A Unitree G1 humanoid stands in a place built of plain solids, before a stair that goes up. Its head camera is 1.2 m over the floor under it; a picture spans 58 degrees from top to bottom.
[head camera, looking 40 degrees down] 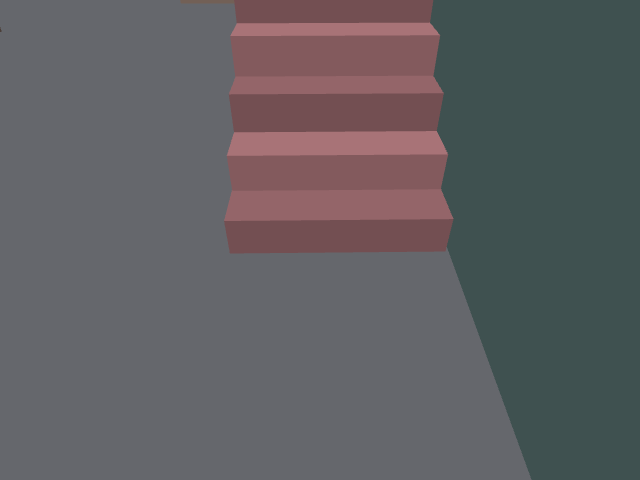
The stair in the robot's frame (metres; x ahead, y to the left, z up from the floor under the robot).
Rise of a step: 0.17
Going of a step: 0.21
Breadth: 0.90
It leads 1 degrees to the left of straight ahead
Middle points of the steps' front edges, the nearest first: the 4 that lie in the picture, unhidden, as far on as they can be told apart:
1.35 -0.07 0.17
1.56 -0.07 0.34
1.77 -0.07 0.51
1.98 -0.07 0.68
